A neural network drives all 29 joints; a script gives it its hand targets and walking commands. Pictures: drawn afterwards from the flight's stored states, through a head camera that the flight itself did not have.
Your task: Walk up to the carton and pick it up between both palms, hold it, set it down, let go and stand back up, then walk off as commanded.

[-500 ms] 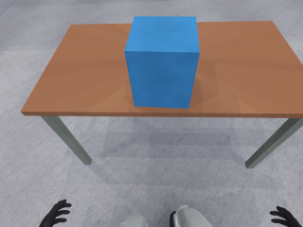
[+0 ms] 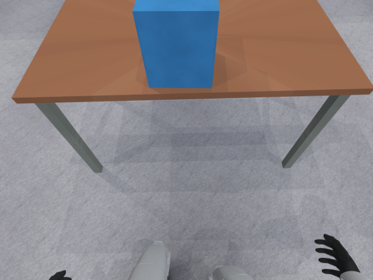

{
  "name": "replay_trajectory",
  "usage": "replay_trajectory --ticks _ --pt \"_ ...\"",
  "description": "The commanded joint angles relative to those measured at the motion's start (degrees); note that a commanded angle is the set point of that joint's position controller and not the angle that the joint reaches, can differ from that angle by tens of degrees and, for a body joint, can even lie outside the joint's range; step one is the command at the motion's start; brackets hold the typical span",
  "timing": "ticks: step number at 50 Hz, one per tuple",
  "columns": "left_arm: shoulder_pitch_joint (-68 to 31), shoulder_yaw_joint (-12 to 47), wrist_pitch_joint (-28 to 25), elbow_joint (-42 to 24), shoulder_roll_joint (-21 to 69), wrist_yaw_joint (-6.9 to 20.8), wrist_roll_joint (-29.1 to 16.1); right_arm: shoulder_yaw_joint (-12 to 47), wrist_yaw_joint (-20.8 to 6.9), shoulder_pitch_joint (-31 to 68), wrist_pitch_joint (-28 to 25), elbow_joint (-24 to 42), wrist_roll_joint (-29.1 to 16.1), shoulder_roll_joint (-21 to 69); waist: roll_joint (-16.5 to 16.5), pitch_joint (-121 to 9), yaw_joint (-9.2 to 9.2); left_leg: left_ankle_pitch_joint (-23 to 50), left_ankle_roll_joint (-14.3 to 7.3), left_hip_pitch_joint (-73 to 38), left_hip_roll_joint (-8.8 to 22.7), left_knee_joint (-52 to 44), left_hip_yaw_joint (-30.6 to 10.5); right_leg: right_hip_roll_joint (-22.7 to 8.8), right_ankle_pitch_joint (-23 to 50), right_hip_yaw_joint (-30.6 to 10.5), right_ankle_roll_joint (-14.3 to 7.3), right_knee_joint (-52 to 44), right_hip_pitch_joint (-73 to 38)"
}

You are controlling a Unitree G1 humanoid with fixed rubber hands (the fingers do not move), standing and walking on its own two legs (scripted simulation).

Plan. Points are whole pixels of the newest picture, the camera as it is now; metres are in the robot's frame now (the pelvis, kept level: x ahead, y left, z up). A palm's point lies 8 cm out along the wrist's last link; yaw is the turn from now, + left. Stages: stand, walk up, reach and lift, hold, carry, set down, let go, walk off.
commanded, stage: walk off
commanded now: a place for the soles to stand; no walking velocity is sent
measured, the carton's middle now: (180, 35) +0.77 +0.06 +0.05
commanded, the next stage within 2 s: stand in 1.82 s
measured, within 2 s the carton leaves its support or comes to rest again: neither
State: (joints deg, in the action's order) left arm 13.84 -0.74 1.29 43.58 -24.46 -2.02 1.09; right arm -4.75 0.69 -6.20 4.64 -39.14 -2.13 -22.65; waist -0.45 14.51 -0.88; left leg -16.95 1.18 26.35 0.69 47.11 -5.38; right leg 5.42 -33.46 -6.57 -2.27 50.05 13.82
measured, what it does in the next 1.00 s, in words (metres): walks backwards: left foot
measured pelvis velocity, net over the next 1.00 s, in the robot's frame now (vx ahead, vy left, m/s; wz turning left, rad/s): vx -0.19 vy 0.11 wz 0.01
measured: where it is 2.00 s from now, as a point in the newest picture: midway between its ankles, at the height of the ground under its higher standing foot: outside the picture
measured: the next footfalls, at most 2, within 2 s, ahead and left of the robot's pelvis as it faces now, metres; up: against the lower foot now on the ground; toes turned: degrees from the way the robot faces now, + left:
left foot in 0.64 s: -0.05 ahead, +0.22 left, +0.00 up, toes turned -5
right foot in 1.18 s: -0.16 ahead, -0.04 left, +0.00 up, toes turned +6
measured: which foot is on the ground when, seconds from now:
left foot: up 0.00-0.62, down 0.64-1.00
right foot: down 0.00-0.66, up 0.68-1.00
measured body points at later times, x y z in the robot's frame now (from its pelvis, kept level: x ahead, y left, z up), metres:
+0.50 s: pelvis -0.08 +0.02 +0.01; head +0.00 -0.01 +0.45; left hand +0.02 +0.36 -0.06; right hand +0.08 -0.30 -0.11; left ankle -0.09 +0.18 -0.63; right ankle -0.03 -0.10 -0.69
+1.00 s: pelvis -0.19 +0.11 +0.01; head -0.12 +0.14 +0.45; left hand -0.12 +0.44 -0.12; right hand -0.05 -0.20 -0.07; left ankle -0.09 +0.22 -0.69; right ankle -0.19 -0.06 -0.62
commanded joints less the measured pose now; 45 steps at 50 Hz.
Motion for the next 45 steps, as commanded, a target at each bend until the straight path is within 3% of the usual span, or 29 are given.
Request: replay_trajectory --ticks 1,3,4,5,6,7,9,10,13,15,16,20,23,25,26,27,28,30,31,32,33,34,35,37,38,41,42,43,45 --pt "3.2 -7.6 -2.1 -5.1 -18.0 -1.3 0.6 -4.9 1.8 2.0 0.1 2.6 3.4 -13.8 -1.5 -8.2 -2.35 -17.3 -1.6 6.1 -10.1 22.3 -14.7 -23.7 40.8 -33.7 -3.7 -26.6 7.3" --pt "-2.0 -7.8 -2.4 -6.6 -14.4 -1.9 0.1 -4.3 1.6 -3.6 0.6 1.4 2.1 -14.1 -3.4 -6.5 0.31 -10.8 -0.9 8.0 -11.3 26.8 -13.3 -19.0 43.6 -22.9 -1.4 -23.9 3.2" --pt "-3.6 -7.9 -2.8 -6.9 -13.2 -2.0 -0.1 -4.3 1.6 -6.4 0.7 1.0 2.2 -14.0 -4.9 -8.0 1.35 -9.7 -0.1 8.2 -11.3 27.8 -13.3 -18.0 45.7 -20.3 -0.7 -23.1 0.5" --pt "-3.8 -7.6 -2.8 -7.1 -12.8 -2.1 0.0 -4.2 1.6 -6.3 0.4 1.7 2.1 -14.6 -5.3 -8.5 1.02 -10.0 0.6 9.4 -11.7 28.5 -13.1 -17.9 47.7 -20.4 0.4 -22.3 -2.6" --pt "-3.2 -8.3 -3.0 -7.6 -13.2 -2.3 0.0 -3.9 1.3 -6.7 0.3 2.3 2.2 -14.2 -4.4 -10.7 0.24 -10.8 1.1 9.0 -11.1 32.1 -12.9 -19.9 51.3 -20.1 -3.6 -20.6 -4.4" --pt "-0.6 -8.1 -2.7 -8.8 -11.9 -2.2 0.1 -3.6 1.2 -7.1 0.6 3.2 2.5 -14.6 -5.6 -11.4 -0.44 -10.8 1.6 9.5 -11.2 33.2 -11.6 -18.8 53.1 -19.4 -4.2 -19.0 -6.6" --pt "1.4 -8.3 -2.6 -8.5 -11.8 -2.5 0.1 -3.6 0.7 -7.1 0.7 3.2 2.7 -14.5 -7.4 -13.3 -1.08 -9.3 1.7 10.2 -10.3 31.2 -11.8 -18.4 48.5 -19.8 -4.3 -18.4 -9.7" --pt "1.9 -8.0 -2.5 -9.2 -10.9 -2.5 0.0 -3.2 0.5 -7.0 0.6 3.7 2.5 -14.4 -7.4 -12.9 -1.63 -10.2 1.5 10.0 -10.0 30.9 -11.0 -17.7 53.5 -17.9 -4.4 -17.4 -10.3" --pt "6.0 -8.1 -2.6 -9.0 -11.4 -3.0 -0.2 -2.9 -0.1 -6.1 0.2 5.0 3.4 -14.1 -7.6 -16.1 -3.24 -11.4 1.6 13.0 -8.7 22.5 -9.7 -18.2 57.3 -20.7 -3.1 -14.9 -18.6" --pt "5.3 -8.3 -2.9 -8.3 -12.8 -3.1 -0.6 -3.4 -0.1 -7.1 0.2 3.7 3.5 -15.3 -5.5 -16.4 -2.51 -12.2 2.0 12.3 -7.2 22.5 -10.5 -20.4 54.9 -23.0 -3.9 -14.9 -16.9" --pt "6.1 -8.1 -2.9 -8.9 -12.1 -3.1 -0.4 -3.6 0.0 -7.2 0.2 3.9 3.5 -15.0 -6.8 -15.8 -2.82 -12.4 1.8 11.8 -7.3 22.6 -9.8 -19.5 55.2 -22.1 -4.0 -15.1 -16.1" --pt "3.9 -8.1 -3.4 -8.7 -14.1 -3.4 0.0 -4.0 -0.3 -5.9 0.0 3.8 3.5 -14.7 -2.7 -13.6 -2.6 -16.3 1.5 9.3 -5.9 25.1 -10.7 -24.3 48.9 -26.4 -10.9 -16.9 -9.2" --pt "0.3 -8.8 -4.0 -8.5 -14.8 -3.0 0.3 -4.4 -0.9 -8.1 0.2 2.9 3.3 -14.7 -4.3 -10.2 -1.18 -16.0 1.0 4.9 -4.1 25.6 -9.4 -23.9 40.4 -22.4 -14.1 -18.9 1.1" --pt "-0.4 -9.1 -3.7 -8.9 -15.3 -2.8 0.9 -4.5 -1.3 -8.0 0.0 3.1 3.4 -15.1 -9.7 -11.1 -1.16 -15.7 0.4 1.8 -2.8 20.7 -6.4 -23.0 37.1 -20.1 -13.6 -19.7 3.4" --pt "-0.5 -8.4 -3.9 -8.2 -15.3 -2.7 0.7 -4.4 -1.5 -7.8 -0.3 3.1 3.0 -15.2 -8.0 -10.5 -0.56 -15.7 -0.1 1.2 -1.6 16.2 -6.4 -23.2 39.9 -19.0 -12.9 -19.0 3.9" --pt "-2.8 -8.6 -3.8 -8.7 -15.8 -2.8 0.6 -4.4 -2.0 -9.5 -0.7 2.6 3.2 -14.9 -8.8 -12.0 1.02 -12.4 -1.1 -3.3 0.7 8.4 -5.5 -22.7 39.5 -16.5 -11.4 -17.1 5.0" --pt "-4.5 -8.1 -3.5 -8.6 -16.1 -2.6 0.5 -4.5 -2.1 -12.3 -1.0 1.5 3.0 -14.4 -6.2 -13.4 3.3 -10.1 -2.4 -7.9 1.2 -0.5 -5.4 -21.0 40.1 -12.7 -9.3 -13.1 5.9" --pt "-5.7 -7.5 -2.9 -8.7 -14.2 -2.4 0.2 -4.7 -2.2 -16.1 -2.2 -0.9 3.1 -13.3 -7.8 -16.7 5.79 0.1 -4.2 -18.7 -0.2 -16.3 -5.3 -14.4 41.6 -5.9 -4.2 -5.5 8.8" --pt "-2.8 -6.8 -2.4 -7.4 -12.3 -2.3 0.2 -4.9 -1.8 -13.0 -2.4 0.4 4.4 -14.1 -3.3 -15.6 4.49 2.2 -4.0 -18.8 0.1 -18.3 -8.8 -9.4 32.4 -4.9 -2.4 1.0 12.7" --pt "0.5 -5.7 -1.7 -7.4 -8.8 -2.4 -0.5 -4.7 -1.8 -8.5 -2.4 1.5 4.8 -17.4 12.5 -17.3 1.99 13.4 -6.3 -20.0 9.5 -22.2 -25.2 0.0 -0.2 -2.0 -0.2 12.0 21.6" --pt "-0.5 -6.3 -1.3 -7.6 -9.4 -2.6 -0.3 -4.0 -1.3 -5.3 -2.5 2.9 4.3 -18.0 8.7 -17.4 0.82 17.2 -9.4 -12.7 13.7 -24.0 -31.2 3.6 -5.2 -3.8 0.6 21.8 18.8" --pt "-2.4 -7.3 -1.1 -8.7 -11.9 -2.7 -0.5 -4.4 -0.7 -6.3 -2.3 3.4 3.6 -21.3 11.1 -17.5 3.46 13.7 -12.2 -9.0 16.7 -27.4 -36.6 4.0 -6.3 -7.7 1.3 23.4 16.0" --pt "-1.4 -7.7 -1.5 -6.8 -13.8 -3.0 -0.5 -4.0 -0.5 -5.5 -2.4 4.0 4.2 -20.4 10.1 -15.3 2.8 10.1 -11.1 -7.6 15.8 -27.8 -35.1 3.6 -3.7 -10.0 1.5 24.5 16.0" --pt "2.1 -7.7 -1.4 -2.3 -13.7 -2.5 -1.0 -3.3 0.0 -1.9 -2.4 3.1 4.5 -15.4 11.3 -12.0 1.6 4.6 -5.1 -9.3 9.5 -25.3 -24.2 3.4 3.5 -10.8 1.4 25.8 19.3" --pt "2.5 -8.1 -1.1 -2.0 -12.8 -2.5 -0.8 -3.1 0.3 -2.0 -2.5 2.3 3.9 -14.1 12.2 -9.9 1.59 3.2 -3.7 -8.3 9.3 -25.9 -24.4 3.8 3.7 -9.7 1.6 25.1 18.9" --pt "4.9 -8.0 -1.0 -1.8 -13.2 -1.7 -0.3 -4.0 0.8 -2.6 -3.2 2.4 3.7 -13.9 9.7 -12.1 1.77 -4.5 -8.2 -13.0 12.0 -26.3 -26.9 3.1 5.3 -7.6 2.1 25.3 18.6" --pt "4.9 -8.0 -0.7 -0.8 -13.6 -1.3 -0.3 -4.3 0.8 -5.2 -3.5 1.8 3.5 -13.8 7.4 -13.7 2.34 -9.3 -7.6 -16.2 11.8 -27.1 -27.7 3.1 6.1 -7.7 1.7 24.0 19.3" --pt "5.6 -7.6 -0.9 0.0 -13.0 -1.2 -0.4 -4.4 0.8 -6.0 -3.8 1.7 3.6 -12.9 6.7 -12.8 2.17 -7.4 -6.3 -16.6 11.0 -26.9 -25.2 2.7 6.5 -7.9 1.9 21.9 19.8" --pt "7.6 -7.7 -0.7 1.7 -13.1 -0.6 0.2 -5.1 0.5 -5.4 -3.8 0.7 3.3 -13.8 10.7 -15.4 2.44 -17.4 -7.2 -17.1 10.6 -28.9 -24.0 2.1 7.0 -5.6 1.9 20.2 17.7"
